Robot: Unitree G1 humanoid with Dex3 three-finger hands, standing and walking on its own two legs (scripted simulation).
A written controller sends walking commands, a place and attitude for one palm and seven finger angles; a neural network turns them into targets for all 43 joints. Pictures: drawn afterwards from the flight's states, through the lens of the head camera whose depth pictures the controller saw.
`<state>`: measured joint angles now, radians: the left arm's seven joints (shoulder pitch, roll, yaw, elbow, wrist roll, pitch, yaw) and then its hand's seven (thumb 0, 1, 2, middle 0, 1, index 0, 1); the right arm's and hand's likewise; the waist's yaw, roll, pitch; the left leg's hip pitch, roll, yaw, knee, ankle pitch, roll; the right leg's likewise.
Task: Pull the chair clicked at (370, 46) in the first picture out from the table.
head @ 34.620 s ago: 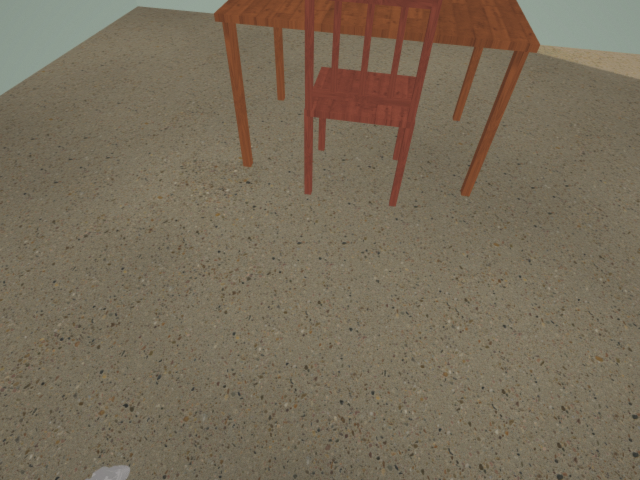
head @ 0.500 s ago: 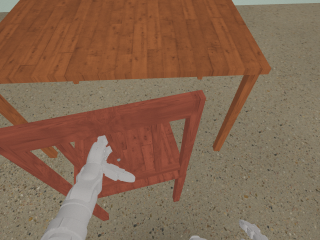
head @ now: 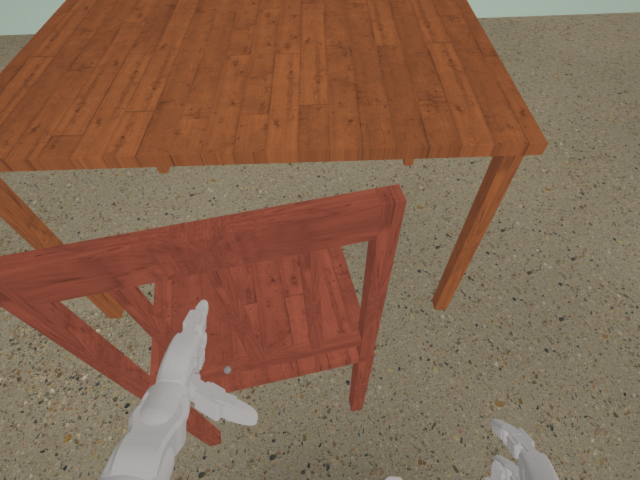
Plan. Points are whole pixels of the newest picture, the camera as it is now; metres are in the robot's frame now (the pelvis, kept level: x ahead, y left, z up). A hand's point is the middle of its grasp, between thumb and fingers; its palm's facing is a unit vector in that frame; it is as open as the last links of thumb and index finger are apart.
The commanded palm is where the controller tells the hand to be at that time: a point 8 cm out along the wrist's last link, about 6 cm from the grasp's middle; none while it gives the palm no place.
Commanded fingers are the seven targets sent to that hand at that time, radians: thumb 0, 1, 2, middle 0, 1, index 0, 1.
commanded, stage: draw the fingers out of the gap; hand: left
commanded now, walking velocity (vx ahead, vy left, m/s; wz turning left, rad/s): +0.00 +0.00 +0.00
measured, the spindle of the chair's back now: (240, 320) +0.35 +0.13 -0.05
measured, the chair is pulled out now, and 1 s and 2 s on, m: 0.21 0.21 0.21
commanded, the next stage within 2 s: draw the hand back to the body in 0.42 s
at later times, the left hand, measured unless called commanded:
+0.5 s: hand (212, 442) +0.18 +0.14 -0.04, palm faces -0.03 -0.99 -0.17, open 17.5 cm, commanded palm +0.17 +0.18 -0.02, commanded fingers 0.00 -0.55 0.20 0.00 0.00 0.00 0.00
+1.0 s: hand (154, 437) +0.17 +0.17 +0.06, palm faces +0.02 -0.99 -0.10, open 17.5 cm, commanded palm +0.15 +0.23 +0.07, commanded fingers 0.00 -0.41 0.27 -0.02 -0.03 -0.02 -0.03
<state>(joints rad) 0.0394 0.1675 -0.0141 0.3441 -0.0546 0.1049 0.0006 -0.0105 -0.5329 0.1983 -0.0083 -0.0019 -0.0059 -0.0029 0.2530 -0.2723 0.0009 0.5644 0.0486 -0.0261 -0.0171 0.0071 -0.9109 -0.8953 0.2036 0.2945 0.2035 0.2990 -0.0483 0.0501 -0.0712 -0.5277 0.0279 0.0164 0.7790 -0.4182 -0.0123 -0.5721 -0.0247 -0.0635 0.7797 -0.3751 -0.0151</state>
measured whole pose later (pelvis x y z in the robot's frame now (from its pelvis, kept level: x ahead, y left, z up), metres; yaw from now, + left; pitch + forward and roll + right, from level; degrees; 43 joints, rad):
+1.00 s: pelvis -0.02 +0.00 -0.03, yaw +1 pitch +9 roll -1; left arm 0.57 0.23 0.09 -0.28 -0.25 -0.22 -0.15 -0.01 -0.54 0.20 -0.01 0.00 -0.01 0.00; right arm 0.24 -0.22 0.01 0.54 0.08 -0.19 -0.06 0.01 -0.91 -0.90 0.21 0.29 0.21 0.30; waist -0.01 0.07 -0.10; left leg -0.64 0.03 -0.02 0.98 -0.49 -0.02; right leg -0.66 -0.03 -0.09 0.95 -0.44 -0.02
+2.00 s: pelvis +0.00 +0.02 +0.03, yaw +0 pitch -4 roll -1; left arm 0.52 0.32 0.33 -0.42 -0.06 -0.10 0.14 0.01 0.87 0.88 -0.21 -0.29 -0.21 -0.30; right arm 0.18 -0.23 -0.01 0.66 0.02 -0.10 -0.06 0.01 -0.91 -0.90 0.21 0.29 0.21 0.30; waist 0.07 0.07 0.05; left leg -0.10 0.01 0.02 0.46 -0.29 0.01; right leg -0.12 -0.02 -0.06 0.42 -0.23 0.01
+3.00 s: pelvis -0.07 +0.02 +0.02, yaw +0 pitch +1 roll -2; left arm 0.60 0.40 0.40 -0.50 -0.03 -0.16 0.19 0.01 0.89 0.89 -0.22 -0.30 -0.22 -0.30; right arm 0.20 -0.22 -0.03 0.59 0.02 -0.07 -0.10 0.01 -0.91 -0.90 0.20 0.29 0.20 0.30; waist 0.00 0.04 0.03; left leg -0.37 0.03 0.02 0.58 -0.22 0.02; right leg -0.38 -0.01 -0.06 0.51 -0.21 0.01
